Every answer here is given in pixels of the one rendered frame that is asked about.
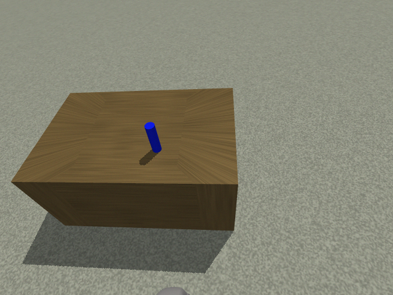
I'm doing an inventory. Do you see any can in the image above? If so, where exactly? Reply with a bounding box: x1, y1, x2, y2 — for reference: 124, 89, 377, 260
144, 122, 161, 153

